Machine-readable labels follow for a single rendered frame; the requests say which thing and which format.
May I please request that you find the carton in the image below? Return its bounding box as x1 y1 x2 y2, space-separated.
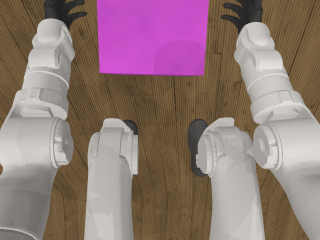
97 0 209 76

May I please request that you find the robot left forearm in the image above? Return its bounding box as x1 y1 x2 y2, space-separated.
0 18 75 165

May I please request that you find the robot left hand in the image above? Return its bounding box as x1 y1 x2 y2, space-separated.
43 0 87 31

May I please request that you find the right robot foot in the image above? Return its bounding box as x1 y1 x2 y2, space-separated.
188 119 208 177

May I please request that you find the robot left upper arm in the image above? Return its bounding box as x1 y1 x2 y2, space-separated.
0 117 74 240

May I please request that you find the robot right upper arm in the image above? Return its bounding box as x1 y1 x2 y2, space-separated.
252 117 320 240

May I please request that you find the robot right shin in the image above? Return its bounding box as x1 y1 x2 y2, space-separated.
195 117 256 173

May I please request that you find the robot right hand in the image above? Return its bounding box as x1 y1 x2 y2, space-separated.
221 0 263 35

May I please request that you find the robot right forearm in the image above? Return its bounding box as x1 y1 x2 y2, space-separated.
234 22 320 125

